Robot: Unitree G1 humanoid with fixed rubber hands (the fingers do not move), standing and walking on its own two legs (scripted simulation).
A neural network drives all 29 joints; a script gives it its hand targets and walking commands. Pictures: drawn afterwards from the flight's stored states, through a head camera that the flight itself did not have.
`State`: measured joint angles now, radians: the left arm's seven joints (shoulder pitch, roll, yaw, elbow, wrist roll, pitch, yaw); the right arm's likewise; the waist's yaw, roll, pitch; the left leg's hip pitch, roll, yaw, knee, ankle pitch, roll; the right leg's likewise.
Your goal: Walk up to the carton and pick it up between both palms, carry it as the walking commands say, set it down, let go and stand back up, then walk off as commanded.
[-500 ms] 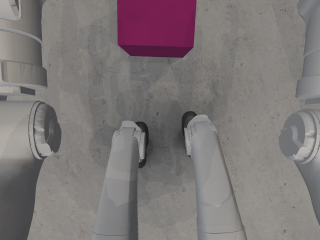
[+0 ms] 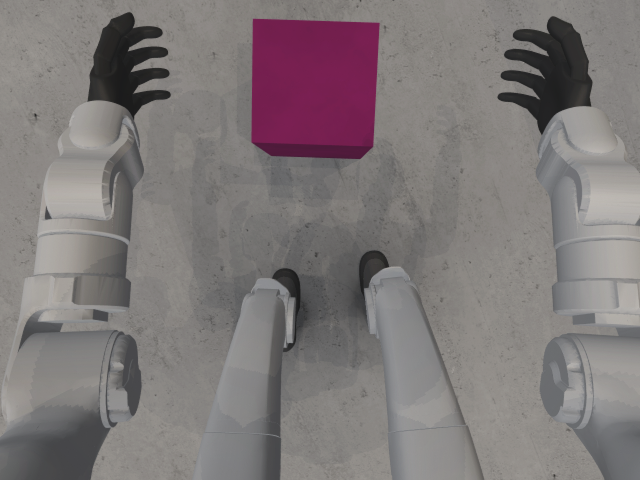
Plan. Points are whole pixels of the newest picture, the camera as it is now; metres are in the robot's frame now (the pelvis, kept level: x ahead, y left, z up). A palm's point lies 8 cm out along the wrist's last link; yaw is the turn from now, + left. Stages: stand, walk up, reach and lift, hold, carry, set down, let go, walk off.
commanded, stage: let go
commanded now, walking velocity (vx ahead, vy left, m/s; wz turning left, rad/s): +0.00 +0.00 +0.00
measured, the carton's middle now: (315, 101) +0.57 +0.01 -0.55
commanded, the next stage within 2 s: stand in 1.14 s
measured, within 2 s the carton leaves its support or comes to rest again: neither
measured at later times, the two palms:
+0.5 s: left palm (3, 322) +0.30 +0.24 -0.01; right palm out of the picture +0.28 -0.22 +0.00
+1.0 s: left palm out of the picture +0.25 +0.24 +0.03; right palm out of the picture +0.25 -0.23 +0.03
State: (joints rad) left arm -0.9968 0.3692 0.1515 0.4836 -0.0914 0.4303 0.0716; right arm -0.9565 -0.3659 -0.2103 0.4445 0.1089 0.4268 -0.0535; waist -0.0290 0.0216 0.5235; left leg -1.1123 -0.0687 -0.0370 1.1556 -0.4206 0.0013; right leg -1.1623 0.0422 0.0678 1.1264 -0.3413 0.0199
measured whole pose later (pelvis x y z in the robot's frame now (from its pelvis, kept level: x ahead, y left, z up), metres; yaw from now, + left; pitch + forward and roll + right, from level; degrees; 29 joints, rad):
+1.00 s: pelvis +0.09 +0.01 +0.09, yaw -1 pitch -5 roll -1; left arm 0.26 0.20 0.03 0.39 0.01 0.14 -0.03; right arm 0.24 -0.21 -0.10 0.38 0.09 0.16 0.07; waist 0.00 0.03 0.11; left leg -0.13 -0.03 -0.06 0.60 -0.38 0.02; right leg -0.18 0.04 0.07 0.57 -0.31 0.02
